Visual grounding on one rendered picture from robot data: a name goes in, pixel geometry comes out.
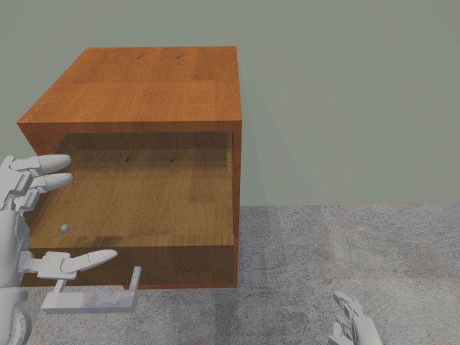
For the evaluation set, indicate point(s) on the drawer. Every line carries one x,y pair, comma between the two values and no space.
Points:
162,200

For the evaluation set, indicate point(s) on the cabinet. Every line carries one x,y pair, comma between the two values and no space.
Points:
145,89

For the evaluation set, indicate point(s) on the handle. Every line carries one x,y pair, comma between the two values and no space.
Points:
58,302

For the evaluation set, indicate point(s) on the robot right hand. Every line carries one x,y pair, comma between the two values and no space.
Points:
360,331

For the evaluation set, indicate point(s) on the robot left forearm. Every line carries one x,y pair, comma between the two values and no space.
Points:
15,322

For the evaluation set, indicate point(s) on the robot left hand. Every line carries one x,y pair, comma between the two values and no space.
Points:
21,183

